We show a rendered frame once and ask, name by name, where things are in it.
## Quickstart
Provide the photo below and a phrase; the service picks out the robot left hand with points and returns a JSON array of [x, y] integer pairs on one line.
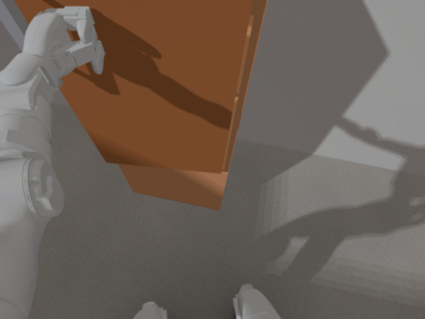
[[47, 38]]

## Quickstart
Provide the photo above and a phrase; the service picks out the robot left upper arm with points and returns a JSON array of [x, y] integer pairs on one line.
[[30, 196]]

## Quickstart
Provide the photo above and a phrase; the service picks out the right robot shin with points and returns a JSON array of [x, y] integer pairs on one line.
[[246, 287]]

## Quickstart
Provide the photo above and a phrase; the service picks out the left robot shin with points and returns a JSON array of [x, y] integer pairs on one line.
[[149, 304]]

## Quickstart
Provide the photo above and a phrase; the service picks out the handle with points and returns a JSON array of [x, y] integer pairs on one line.
[[16, 24]]

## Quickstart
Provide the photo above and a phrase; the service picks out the robot left forearm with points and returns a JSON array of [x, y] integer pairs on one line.
[[27, 88]]

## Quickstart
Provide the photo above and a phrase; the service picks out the cupboard door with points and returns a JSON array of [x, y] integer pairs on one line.
[[166, 93]]

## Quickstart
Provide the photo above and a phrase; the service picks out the robot shin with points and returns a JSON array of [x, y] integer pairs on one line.
[[149, 304], [246, 287]]

